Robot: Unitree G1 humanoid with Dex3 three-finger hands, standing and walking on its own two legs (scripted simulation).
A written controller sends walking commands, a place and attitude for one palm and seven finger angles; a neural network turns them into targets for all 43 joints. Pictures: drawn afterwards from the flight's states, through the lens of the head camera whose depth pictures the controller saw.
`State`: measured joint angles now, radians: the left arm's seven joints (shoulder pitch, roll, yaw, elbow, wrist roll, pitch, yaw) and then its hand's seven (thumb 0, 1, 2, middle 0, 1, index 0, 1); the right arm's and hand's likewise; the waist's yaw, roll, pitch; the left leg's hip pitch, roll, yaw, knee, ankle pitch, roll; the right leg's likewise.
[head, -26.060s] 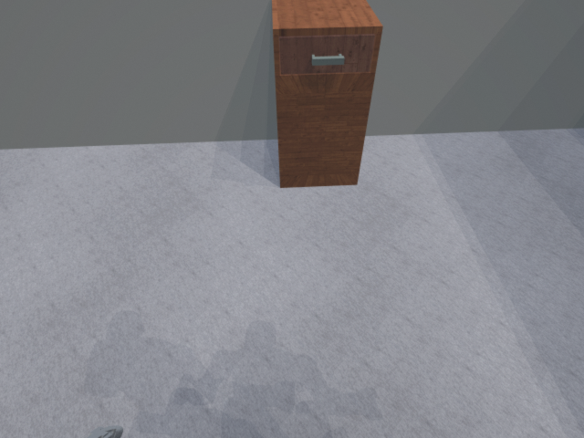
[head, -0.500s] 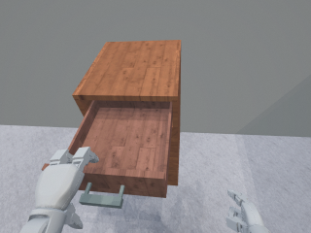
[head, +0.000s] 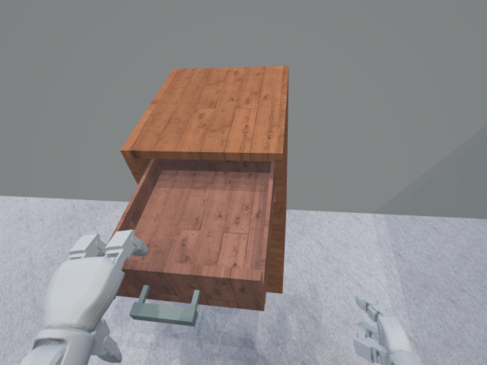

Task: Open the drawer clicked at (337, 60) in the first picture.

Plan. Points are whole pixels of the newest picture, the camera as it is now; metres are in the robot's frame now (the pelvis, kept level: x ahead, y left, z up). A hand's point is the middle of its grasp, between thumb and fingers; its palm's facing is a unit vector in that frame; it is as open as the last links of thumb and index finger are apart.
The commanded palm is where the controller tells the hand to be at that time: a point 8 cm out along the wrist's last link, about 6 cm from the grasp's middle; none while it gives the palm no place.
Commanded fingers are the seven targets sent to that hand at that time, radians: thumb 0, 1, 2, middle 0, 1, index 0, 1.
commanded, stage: draw the hand back to the body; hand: left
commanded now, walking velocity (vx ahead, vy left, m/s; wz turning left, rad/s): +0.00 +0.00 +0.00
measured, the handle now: (167, 303) +0.24 +0.20 -0.08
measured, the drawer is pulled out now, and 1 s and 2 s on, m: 0.30 0.30 0.30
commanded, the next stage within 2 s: step back with the hand held close in 1.28 s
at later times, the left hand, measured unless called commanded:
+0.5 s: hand (110, 272) +0.20 +0.20 +0.14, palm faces +0.31 -0.87 -0.38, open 13.4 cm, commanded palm +0.15 +0.25 +0.17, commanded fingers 0.00 -0.08 0.48 -0.27 -0.93 -0.27 -0.93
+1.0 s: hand (71, 259) +0.19 +0.24 +0.17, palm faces +0.41 -0.81 -0.41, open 9.3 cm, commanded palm +0.14 +0.28 +0.19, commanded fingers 0.00 0.80 0.86 -0.21 -0.37 -0.21 -0.37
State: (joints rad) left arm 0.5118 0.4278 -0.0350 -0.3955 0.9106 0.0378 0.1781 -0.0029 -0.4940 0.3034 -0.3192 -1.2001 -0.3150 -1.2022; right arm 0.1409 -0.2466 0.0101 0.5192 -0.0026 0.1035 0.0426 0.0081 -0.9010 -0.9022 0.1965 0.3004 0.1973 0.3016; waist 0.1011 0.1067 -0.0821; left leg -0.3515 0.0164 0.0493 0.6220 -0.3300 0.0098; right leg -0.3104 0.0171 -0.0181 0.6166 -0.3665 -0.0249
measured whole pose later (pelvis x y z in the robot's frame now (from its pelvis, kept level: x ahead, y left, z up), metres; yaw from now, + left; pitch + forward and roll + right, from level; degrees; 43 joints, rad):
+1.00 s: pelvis +0.02 +0.00 +0.02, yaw +2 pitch -2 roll +0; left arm 0.55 0.32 0.27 -0.47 -0.07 -0.08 0.11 0.00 0.45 0.71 -0.24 -0.58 -0.24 -0.58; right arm 0.16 -0.22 0.01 0.61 0.01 -0.10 -0.07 0.01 -0.90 -0.90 0.20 0.30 0.20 0.30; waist 0.07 0.07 0.00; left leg -0.12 0.01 0.02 0.41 -0.26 0.00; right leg -0.05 0.02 -0.04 0.37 -0.29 -0.02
